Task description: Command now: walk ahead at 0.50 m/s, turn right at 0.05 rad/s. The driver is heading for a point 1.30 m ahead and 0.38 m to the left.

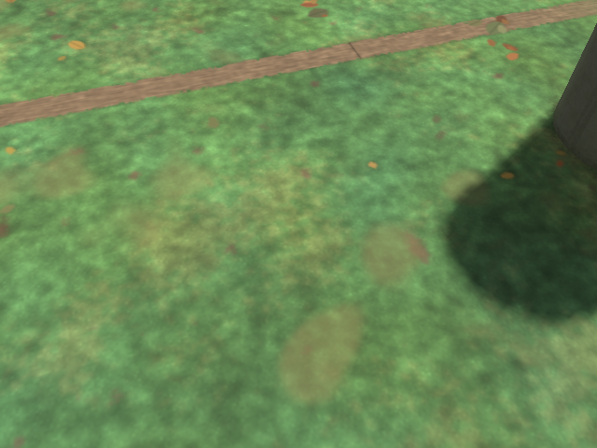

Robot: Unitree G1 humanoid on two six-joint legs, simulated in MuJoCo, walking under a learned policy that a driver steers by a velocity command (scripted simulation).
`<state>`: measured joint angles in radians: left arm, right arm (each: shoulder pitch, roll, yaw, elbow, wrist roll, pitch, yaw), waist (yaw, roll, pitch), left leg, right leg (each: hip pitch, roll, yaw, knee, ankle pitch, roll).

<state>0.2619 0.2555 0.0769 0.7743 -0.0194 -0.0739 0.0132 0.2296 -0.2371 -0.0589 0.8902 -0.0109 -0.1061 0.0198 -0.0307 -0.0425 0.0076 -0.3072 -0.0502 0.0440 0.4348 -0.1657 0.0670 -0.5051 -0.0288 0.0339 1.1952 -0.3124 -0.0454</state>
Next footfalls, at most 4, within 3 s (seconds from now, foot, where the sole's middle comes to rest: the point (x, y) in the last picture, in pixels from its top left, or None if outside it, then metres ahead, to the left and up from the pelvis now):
0.36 right None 0.36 -0.15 -0.78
0.94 left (245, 380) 0.64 0.11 -0.78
1.42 right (281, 266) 0.97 0.02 -0.78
1.92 left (140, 256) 1.00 0.40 -0.78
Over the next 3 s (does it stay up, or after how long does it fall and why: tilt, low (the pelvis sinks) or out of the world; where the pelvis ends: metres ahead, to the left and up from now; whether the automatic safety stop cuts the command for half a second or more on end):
stays up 1.24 0.46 0.00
